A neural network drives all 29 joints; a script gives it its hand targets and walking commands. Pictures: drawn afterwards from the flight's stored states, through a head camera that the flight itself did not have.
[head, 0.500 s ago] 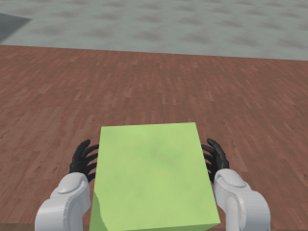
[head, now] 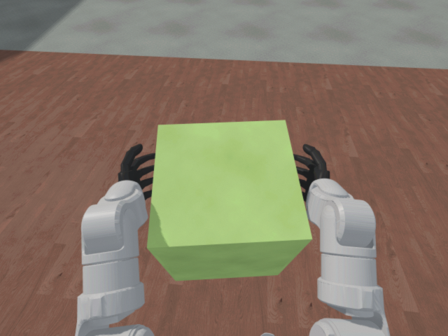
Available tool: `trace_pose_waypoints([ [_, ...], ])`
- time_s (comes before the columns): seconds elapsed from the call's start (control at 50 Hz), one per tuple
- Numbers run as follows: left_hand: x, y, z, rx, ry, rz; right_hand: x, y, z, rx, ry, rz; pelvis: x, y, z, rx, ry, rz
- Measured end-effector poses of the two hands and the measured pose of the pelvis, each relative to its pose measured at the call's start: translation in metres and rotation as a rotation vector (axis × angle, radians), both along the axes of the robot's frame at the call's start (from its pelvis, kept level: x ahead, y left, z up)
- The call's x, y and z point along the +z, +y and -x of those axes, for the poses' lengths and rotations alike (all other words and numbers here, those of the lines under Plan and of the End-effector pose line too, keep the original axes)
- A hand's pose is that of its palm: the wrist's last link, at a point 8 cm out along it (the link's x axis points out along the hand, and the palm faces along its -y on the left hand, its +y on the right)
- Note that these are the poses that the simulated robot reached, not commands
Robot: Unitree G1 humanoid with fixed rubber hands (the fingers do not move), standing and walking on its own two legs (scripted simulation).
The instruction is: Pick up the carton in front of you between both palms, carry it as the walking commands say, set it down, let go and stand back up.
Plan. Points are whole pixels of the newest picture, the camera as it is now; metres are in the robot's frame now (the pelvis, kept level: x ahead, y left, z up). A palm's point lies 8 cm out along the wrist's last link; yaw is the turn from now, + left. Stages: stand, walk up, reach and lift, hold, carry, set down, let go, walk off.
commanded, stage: carry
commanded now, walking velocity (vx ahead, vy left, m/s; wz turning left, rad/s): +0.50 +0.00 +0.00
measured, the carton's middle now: (224, 208) +0.35 +0.00 +0.03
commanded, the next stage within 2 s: none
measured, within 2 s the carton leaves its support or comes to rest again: neither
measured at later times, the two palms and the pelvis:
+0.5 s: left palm (184, 82) +0.71 +0.10 +0.06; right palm (303, 90) +0.67 -0.20 +0.06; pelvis +0.36 -0.01 -0.04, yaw -3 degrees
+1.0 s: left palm (200, 48) +1.01 +0.08 +0.00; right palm (286, 45) +1.02 -0.22 +0.00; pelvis +0.69 -0.08 -0.09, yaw -2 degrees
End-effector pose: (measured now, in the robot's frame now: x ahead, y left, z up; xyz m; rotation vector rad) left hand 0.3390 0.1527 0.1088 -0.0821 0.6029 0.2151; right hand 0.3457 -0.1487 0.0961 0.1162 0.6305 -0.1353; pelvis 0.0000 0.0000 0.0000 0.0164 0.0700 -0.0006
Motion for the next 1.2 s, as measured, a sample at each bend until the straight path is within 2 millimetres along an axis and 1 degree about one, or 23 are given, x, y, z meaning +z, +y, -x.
trace_pose_waypoints([
  [0.06,-0.015,0.0,-0.03,0.041,0.06,0.018,-0.013,0.001,-0.038,0.009,0.061,-0.035,0.008,-0.01,-0.036,-0.004,0.015,-0.006],
  [0.1,-0.02,-0.002,-0.052,0.054,0.072,0.04,-0.018,0.0,-0.062,0.003,0.077,-0.049,0.014,-0.016,-0.062,-0.002,0.026,-0.012],
  [0.18,-0.019,-0.008,-0.104,0.06,0.04,0.071,-0.015,-0.007,-0.111,-0.008,0.045,-0.043,0.02,-0.024,-0.115,-0.007,0.043,-0.024],
  [0.24,-0.014,-0.015,-0.149,0.037,0.001,0.076,-0.009,-0.014,-0.149,-0.025,0.003,-0.033,0.018,-0.025,-0.161,-0.016,0.047,-0.02],
  [0.3,-0.01,-0.02,-0.199,0.005,-0.041,0.07,-0.005,-0.019,-0.192,-0.038,-0.041,-0.015,0.009,-0.023,-0.211,-0.021,0.037,-0.004],
  [0.36,-0.012,-0.023,-0.254,-0.035,-0.088,0.054,-0.005,-0.022,-0.24,-0.05,-0.091,0.009,-0.011,-0.019,-0.264,-0.036,0.007,0.021],
  [0.4,-0.019,-0.028,-0.295,-0.078,-0.119,0.04,-0.009,-0.026,-0.272,-0.073,-0.122,0.03,-0.032,-0.016,-0.3,-0.065,-0.01,0.047],
  [0.44,-0.03,-0.035,-0.33,-0.116,-0.095,0.026,-0.018,-0.034,-0.296,-0.098,-0.099,0.057,-0.041,-0.014,-0.326,-0.063,-0.001,0.024],
  [0.48,-0.041,-0.044,-0.357,-0.138,-0.033,0.024,-0.03,-0.043,-0.314,-0.126,-0.037,0.048,-0.041,-0.011,-0.348,-0.053,0.006,0.026],
  [0.52,-0.05,-0.052,-0.379,-0.144,0.02,0.037,-0.041,-0.05,-0.331,-0.155,0.015,0.025,-0.037,-0.008,-0.371,-0.054,0.011,0.032],
  [0.56,-0.057,-0.058,-0.401,-0.138,0.05,0.061,-0.047,-0.055,-0.35,-0.176,0.043,0.007,-0.033,-0.008,-0.395,-0.06,0.016,0.036],
  [0.62,-0.061,-0.062,-0.436,-0.127,0.053,0.08,-0.047,-0.059,-0.388,-0.183,0.045,0.0,-0.029,-0.012,-0.43,-0.062,0.023,0.042],
  [0.72,-0.063,-0.064,-0.498,-0.108,0.013,0.074,-0.043,-0.062,-0.462,-0.151,0.005,0.005,-0.031,-0.025,-0.497,-0.056,0.029,0.038],
  [0.76,-0.063,-0.067,-0.526,-0.101,-0.013,0.071,-0.042,-0.065,-0.493,-0.139,-0.021,0.009,-0.036,-0.032,-0.527,-0.054,0.027,0.029],
  [0.8,-0.064,-0.072,-0.558,-0.098,-0.044,0.064,-0.044,-0.07,-0.526,-0.128,-0.052,0.015,-0.047,-0.04,-0.559,-0.046,0.023,0.02],
  [0.84,-0.067,-0.077,-0.59,-0.09,-0.076,0.05,-0.05,-0.076,-0.562,-0.109,-0.084,0.022,-0.063,-0.049,-0.594,-0.032,0.008,0.003],
  [0.88,-0.074,-0.078,-0.621,-0.068,-0.099,0.029,-0.061,-0.078,-0.599,-0.075,-0.108,0.024,-0.083,-0.056,-0.627,-0.021,0.002,0.001],
  [0.9,-0.078,-0.078,-0.633,-0.057,-0.091,0.016,-0.068,-0.078,-0.616,-0.056,-0.101,0.021,-0.088,-0.058,-0.637,-0.029,0.006,0.016],
  [0.94,-0.091,-0.074,-0.651,-0.036,-0.049,0.014,-0.082,-0.075,-0.643,-0.027,-0.058,0.027,-0.092,-0.065,-0.657,-0.033,0.01,0.015],
  [1.0,-0.111,-0.069,-0.671,0.008,0.027,0.042,-0.099,-0.069,-0.673,-0.007,0.02,0.013,-0.089,-0.076,-0.688,-0.026,0.014,0.0],
  [1.04,-0.119,-0.068,-0.687,0.033,0.057,0.055,-0.108,-0.067,-0.693,-0.007,0.051,-0.012,-0.086,-0.08,-0.709,-0.018,0.017,-0.008],
  [1.1,-0.12,-0.069,-0.718,0.048,0.056,0.068,-0.112,-0.068,-0.724,-0.01,0.051,-0.027,-0.083,-0.084,-0.742,-0.019,0.022,-0.018],
  [1.2,-0.111,-0.075,-0.786,0.015,0.011,0.06,-0.106,-0.075,-0.782,-0.027,0.004,-0.008,-0.081,-0.083,-0.803,-0.027,0.029,-0.016],
])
